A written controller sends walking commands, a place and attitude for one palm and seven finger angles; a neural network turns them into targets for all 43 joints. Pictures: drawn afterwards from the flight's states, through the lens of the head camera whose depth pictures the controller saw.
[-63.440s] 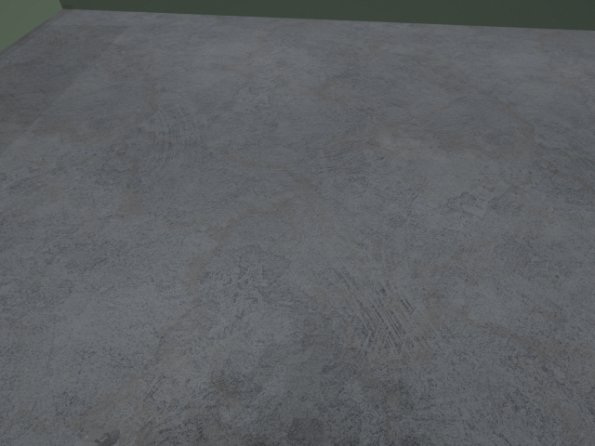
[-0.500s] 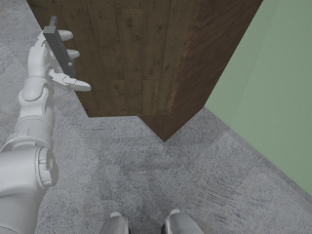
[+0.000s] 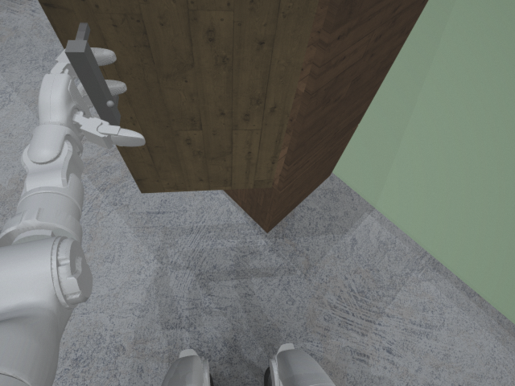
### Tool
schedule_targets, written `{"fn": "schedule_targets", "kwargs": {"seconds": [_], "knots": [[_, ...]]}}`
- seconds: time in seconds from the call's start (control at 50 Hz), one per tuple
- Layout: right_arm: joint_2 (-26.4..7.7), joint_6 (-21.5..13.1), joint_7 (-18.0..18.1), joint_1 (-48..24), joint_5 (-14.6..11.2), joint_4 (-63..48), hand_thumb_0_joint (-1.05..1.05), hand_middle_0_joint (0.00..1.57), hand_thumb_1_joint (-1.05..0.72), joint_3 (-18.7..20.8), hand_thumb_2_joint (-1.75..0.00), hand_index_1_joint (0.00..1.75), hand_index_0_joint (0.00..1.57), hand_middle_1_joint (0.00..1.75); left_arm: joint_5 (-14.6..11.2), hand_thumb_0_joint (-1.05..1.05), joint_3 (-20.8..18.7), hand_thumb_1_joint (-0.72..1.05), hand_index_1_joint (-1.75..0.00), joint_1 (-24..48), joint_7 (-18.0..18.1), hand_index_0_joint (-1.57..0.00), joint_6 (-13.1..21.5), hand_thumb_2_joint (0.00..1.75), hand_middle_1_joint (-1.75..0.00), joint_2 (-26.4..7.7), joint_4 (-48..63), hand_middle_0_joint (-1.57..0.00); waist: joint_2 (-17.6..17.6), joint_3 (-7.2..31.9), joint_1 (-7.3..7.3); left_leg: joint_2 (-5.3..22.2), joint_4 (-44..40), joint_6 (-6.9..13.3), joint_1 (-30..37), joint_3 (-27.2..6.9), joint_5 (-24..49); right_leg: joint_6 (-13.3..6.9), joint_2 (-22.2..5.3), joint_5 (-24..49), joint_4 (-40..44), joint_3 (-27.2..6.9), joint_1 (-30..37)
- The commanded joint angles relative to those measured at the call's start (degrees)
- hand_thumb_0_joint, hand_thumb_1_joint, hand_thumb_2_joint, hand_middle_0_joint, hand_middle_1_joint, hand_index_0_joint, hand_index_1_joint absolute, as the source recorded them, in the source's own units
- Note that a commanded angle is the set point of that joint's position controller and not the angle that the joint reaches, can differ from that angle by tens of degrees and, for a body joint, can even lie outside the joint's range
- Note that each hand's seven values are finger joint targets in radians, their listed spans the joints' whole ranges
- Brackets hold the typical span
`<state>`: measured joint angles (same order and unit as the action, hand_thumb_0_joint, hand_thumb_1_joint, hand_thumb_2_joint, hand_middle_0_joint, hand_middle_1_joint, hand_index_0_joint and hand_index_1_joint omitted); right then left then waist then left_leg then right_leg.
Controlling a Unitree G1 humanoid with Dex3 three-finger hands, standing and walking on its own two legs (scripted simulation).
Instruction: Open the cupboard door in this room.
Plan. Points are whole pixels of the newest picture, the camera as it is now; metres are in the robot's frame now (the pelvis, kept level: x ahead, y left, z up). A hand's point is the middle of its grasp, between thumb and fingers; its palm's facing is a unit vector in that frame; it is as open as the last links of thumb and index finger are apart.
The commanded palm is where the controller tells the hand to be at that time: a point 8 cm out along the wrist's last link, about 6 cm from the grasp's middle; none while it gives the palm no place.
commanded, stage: close the thumb around the handle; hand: left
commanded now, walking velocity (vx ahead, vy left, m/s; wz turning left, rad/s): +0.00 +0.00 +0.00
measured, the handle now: (99, 78) +0.57 +0.19 +0.09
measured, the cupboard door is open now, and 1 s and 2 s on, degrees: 51 54 96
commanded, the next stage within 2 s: pull the door open along its arc in 0.60 s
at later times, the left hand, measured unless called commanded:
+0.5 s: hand (110, 101) +0.53 +0.17 +0.09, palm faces -0.04 -1.00 -0.01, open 6.0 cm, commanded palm +0.51 +0.22 +0.09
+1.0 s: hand (114, 113) +0.51 +0.16 +0.09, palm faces -0.03 -1.00 +0.00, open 5.6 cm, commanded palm +0.45 +0.22 +0.09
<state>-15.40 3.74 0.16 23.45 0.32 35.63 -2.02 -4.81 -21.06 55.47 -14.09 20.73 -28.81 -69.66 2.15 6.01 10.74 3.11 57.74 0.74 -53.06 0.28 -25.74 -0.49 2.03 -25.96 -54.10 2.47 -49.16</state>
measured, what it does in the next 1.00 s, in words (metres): stands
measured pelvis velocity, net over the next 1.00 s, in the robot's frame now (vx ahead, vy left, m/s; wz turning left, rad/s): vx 0.01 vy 0.00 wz -0.02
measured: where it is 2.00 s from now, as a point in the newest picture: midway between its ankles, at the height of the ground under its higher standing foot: outside the picture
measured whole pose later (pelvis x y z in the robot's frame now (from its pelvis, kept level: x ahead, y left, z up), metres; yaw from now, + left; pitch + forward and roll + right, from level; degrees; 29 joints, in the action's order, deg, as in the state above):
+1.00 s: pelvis +0.01 +0.00 +0.01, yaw -1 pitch +20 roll -2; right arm -15.1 5.4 -0.5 24.5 -0.1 34.2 -1.1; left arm -7.1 -20.6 45.7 -12.8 20.1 -24.3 -59.4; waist 2.5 7.2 9.5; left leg 3.2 55.7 1.1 -49.9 1.8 -26.1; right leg -0.1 2.2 -25.9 -52.3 0.8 -46.7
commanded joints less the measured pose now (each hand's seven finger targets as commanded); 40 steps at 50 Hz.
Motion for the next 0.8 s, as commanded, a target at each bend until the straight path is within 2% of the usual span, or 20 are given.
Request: {"fn": "schedule_targets", "kwargs": {"seconds": [0.0, 0.06, 0.12, 0.18, 0.22, 0.24, 0.28, 0.32, 0.36, 0.38, 0.4, 0.44, 0.46, 0.48, 0.52, 0.56, 0.58, 0.68, 0.7, 0.78], "knots": [[-10.34, -1.05, 0.78, 10.22, 0.17, -2.1, 0.0, 0.2, -0.9, 3.63, -0.9, 0.3, 0.2, 0.3, -0.74, 0.0, -1.95, -0.16, -1.24, 27.23, 0.15, -0.32, 3.66, 0.44, -1.24, -14.59, 11.32, -0.32, 4.33, 25.52, 1.09, -2.0, -4.1, 1.41, 21.08, -2.76, 21.65, -0.32, 1.67, 21.41, 6.08, -1.07, 7.27], [-10.23, -1.31, 0.73, 10.54, 0.35, -1.68, 0.0, 0.2, -0.9, 3.82, -0.9, 0.3, 0.2, 0.3, -0.76, 0.0, -1.28, 0.0, -1.25, 28.9, -0.05, -0.34, 4.69, 0.52, -1.25, -13.85, 13.78, -0.34, 7.54, 29.02, 0.96, -1.71, -3.68, 1.01, 25.0, -3.44, 25.13, -0.55, 1.69, 22.55, 5.2, -0.65, 5.89], [-10.47, -1.17, 0.61, 10.74, 0.42, -1.4, 0.0, 0.2, -0.9, 3.82, -0.9, 0.3, 0.2, 0.3, -0.78, 0.0, -0.87, 0.17, -1.27, 28.25, -0.08, -0.35, 3.92, 0.59, -1.27, -13.13, 11.82, -0.35, 5.91, 26.85, 1.46, -1.53, -3.86, 0.98, 24.2, -3.72, 23.66, -0.5, 1.8, 20.61, 5.53, -0.28, 4.62], [-10.5, -1.15, 0.59, 10.9, 0.5, -1.28, 0.0, 0.2, -0.9, 3.84, -0.9, 0.3, 0.2, 0.3, -0.58, 0.0, -1.03, 0.34, -1.29, 28.52, 0.25, -0.36, 3.88, 0.66, -1.29, -13.25, 12.28, -0.36, 7.66, 27.75, 1.07, -1.44, -3.94, 0.73, 25.59, -4.06, 24.49, -0.67, 1.77, 20.18, 5.37, 0.01, 3.7], [-10.61, -1.06, 0.63, 11.01, 0.54, -1.19, 0.0, 0.2, -0.9, 3.75, -0.9, 0.3, 0.2, 0.3, -0.53, 0.0, -1.1, 0.45, -1.3, 28.17, 0.53, -0.37, 3.07, 0.71, -1.3, -13.29, 10.33, -0.37, 5.18, 25.58, 1.83, -1.45, -3.83, 1.08, 23.45, -3.78, 23.21, -0.43, 1.82, 19.92, 5.8, -0.11, 3.78], [-10.65, -1.06, 0.71, 11.45, 0.58, -1.17, 0.0, 0.2, -0.9, 3.58, -0.9, 0.3, 0.2, 0.3, -0.51, 0.0, -1.39, 0.51, -1.31, 29.19, 0.68, -0.37, 3.41, 0.73, -1.31, -13.98, 11.19, -0.37, 6.14, 26.12, 1.63, -1.55, -3.92, 1.06, 23.98, -4.14, 24.18, -0.65, 1.84, 20.22, 5.4, 0.02, 3.92], [-10.36, -1.06, 0.5, 11.19, 0.69, -1.15, 0.0, 0.2, -0.9, 3.85, -0.9, 0.3, 0.2, 0.3, -0.04, 0.0, 0.16, 0.62, -1.32, 29.76, 0.82, -0.38, 3.47, 0.78, -1.32, -11.96, 12.14, -0.38, 8.21, 27.86, 1.62, -1.46, -3.68, 0.76, 25.96, -4.2, 24.91, -0.59, 1.74, 20.05, 5.34, 0.06, 2.79], [-10.56, -0.94, 0.43, 11.44, 0.68, -1.22, 0.0, 0.2, -0.9, 3.87, -0.9, 0.3, 0.2, 0.3, -0.13, 0.0, -0.18, 0.73, -1.33, 27.76, 0.91, -0.39, 2.96, 0.83, -1.33, -11.93, 10.62, -0.39, 5.78, 26.63, 1.69, -1.33, -3.86, 0.81, 25.22, -4.27, 25.03, -0.61, 1.89, 20.16, 5.48, 0.31, 3.05], [-10.61, -0.91, 0.49, 11.51, 0.78, -1.32, 0.0, 0.2, -0.9, 3.94, -0.9, 0.3, 0.2, 0.3, -0.22, 0.0, -0.98, 0.84, -1.34, 29.32, 0.98, -0.4, 3.68, 0.88, -1.34, -13.18, 13.34, -0.4, 7.57, 29.11, 1.14, -1.35, -3.69, 0.69, 26.56, -4.28, 26.76, -0.65, 1.81, 21.37, 5.07, 0.19, 3.69], [-10.36, -0.97, 0.34, 11.23, 0.78, -1.36, 0.0, 0.2, -0.9, 3.99, -0.9, 0.3, 0.2, 0.3, -0.28, 0.0, -0.16, 0.9, -1.35, 28.44, 0.9, -0.4, 3.59, 0.9, -1.35, -11.73, 12.97, -0.4, 8.55, 29.16, 1.24, -1.4, -3.58, 0.63, 27.11, -4.16, 26.92, -0.66, 1.85, 21.37, 5.18, 0.2, 3.22], [-10.41, -0.82, 0.3, 11.37, 0.74, -1.23, 0.0, 0.2, -0.9, 3.92, -0.9, 0.3, 0.2, 0.3, -0.28, 0.0, -0.33, 0.9, -1.35, 27.4, 0.97, -0.4, 3.29, 0.9, -1.35, -11.73, 11.8, -0.4, 6.47, 27.56, 1.21, -1.31, -3.75, 0.66, 26.07, -4.17, 25.97, -0.64, 1.95, 20.85, 5.37, 0.37, 3.4], [-10.47, -0.83, 0.37, 11.51, 0.81, -1.44, 0.0, 0.2, -0.9, 3.89, -0.9, 0.3, 0.2, 0.3, -0.57, 0.0, -0.82, 0.9, -1.35, 27.84, 1.13, -0.4, 3.36, 0.9, -1.35, -11.89, 11.79, -0.4, 5.76, 26.84, 1.5, -1.46, -3.83, 0.91, 25.44, -4.22, 25.82, -0.72, 2.06, 20.87, 5.37, 0.42, 3.54], [-10.67, -0.72, 0.48, 11.3, 0.7, -1.45, 0.0, 0.2, -0.9, 3.87, -0.9, 0.3, 0.2, 0.3, -0.36, 0.0, -1.46, 0.9, -1.35, 28.37, 1.2, -0.4, 3.49, 0.9, -1.35, -13.48, 12.69, -0.4, 6.37, 27.64, 1.24, -1.35, -3.83, 0.79, 25.36, -4.12, 25.77, -0.62, 1.89, 21.04, 5.29, 0.15, 3.86], [-10.37, -0.74, 0.36, 11.14, 0.68, -1.5, 0.0, 0.2, -0.9, 3.83, -0.9, 0.3, 0.2, 0.3, -0.39, 0.0, -0.25, 0.9, -1.35, 28.32, 1.21, -0.4, 3.34, 0.9, -1.35, -11.75, 12.17, -0.4, 6.35, 26.92, 1.57, -1.57, -3.93, 0.89, 25.03, -3.88, 24.93, -0.52, 1.93, 20.86, 5.63, 0.09, 3.9], [-10.59, -0.62, 0.44, 11.27, 0.7, -1.78, 0.0, 0.2, -0.9, 3.79, -0.9, 0.3, 0.2, 0.3, -0.25, 0.0, -3.35, 0.9, -1.35, 26.08, 1.47, -0.4, 3.08, 0.9, -1.35, -15.2, 11.15, -0.4, 5.13, 26.88, 0.55, -1.69, -3.92, 1.0, 23.13, -3.56, 24.82, -0.59, 1.94, 21.79, 5.42, -0.1, 5.9], [-10.52, -0.6, 0.6, 11.04, 0.72, -1.91, 0.0, 0.2, -0.9, 3.62, -0.9, 0.3, 0.2, 0.3, 0.03, 0.0, -3.48, 0.9, -1.35, 28.71, 1.73, -0.4, 3.48, 0.9, -1.35, -16.34, 12.38, -0.4, 5.26, 27.22, 1.14, -1.78, -3.74, 1.18, 22.31, -3.36, 24.21, -0.3, 1.75, 22.19, 5.26, -0.43, 6.42], [-10.33, -0.56, 0.55, 11.1, 0.67, -2.21, 0.0, 0.2, -0.9, 3.6, -0.9, 0.3, 0.2, 0.3, 0.16, 0.0, -3.56, 0.9, -1.35, 26.32, 1.61, -0.4, 3.32, 0.9, -1.35, -15.91, 11.24, -0.4, 5.28, 27.3, 0.38, -1.93, -3.82, 1.14, 22.15, -3.13, 24.56, -0.46, 1.8, 22.69, 5.29, -0.44, 7.28], [-10.3, -0.52, 0.46, 10.84, 0.57, -2.58, 0.0, 0.2, -0.9, 3.75, -0.9, 0.3, 0.2, 0.3, -0.35, 0.0, -2.98, 0.9, -1.35, 25.9, 1.08, -0.4, 3.56, 0.9, -1.35, -14.88, 12.56, -0.4, 5.59, 27.98, 0.5, -1.76, -3.64, 1.03, 23.58, -3.08, 25.96, -0.38, 1.93, 23.7, 5.26, -0.39, 7.02], [-10.1, -0.57, 0.45, 10.56, 0.56, -2.33, 0.0, 0.2, -0.9, 3.69, -0.9, 0.3, 0.2, 0.3, -0.4, 0.0, -0.76, 0.9, -1.35, 28.56, 1.05, -0.4, 3.63, 0.9, -1.35, -12.76, 13.41, -0.4, 6.4, 27.45, 1.58, -1.68, -3.58, 1.0, 23.62, -3.18, 25.43, -0.35, 1.83, 23.28, 5.33, -0.44, 6.08], [-10.15, -0.56, 0.18, 10.57, 0.62, -2.84, 0.0, 0.2, -0.9, 4.04, -0.9, 0.3, 0.2, 0.3, -0.82, 0.0, -2.07, 0.9, -1.35, 22.94, 1.21, -0.4, 3.9, 0.9, -1.35, -12.63, 14.48, -0.4, 6.47, 29.62, -0.41, -1.69, -3.9, 0.79, 25.4, -3.11, 27.43, -0.55, 1.93, 24.32, 5.08, -0.09, 7.34]]}}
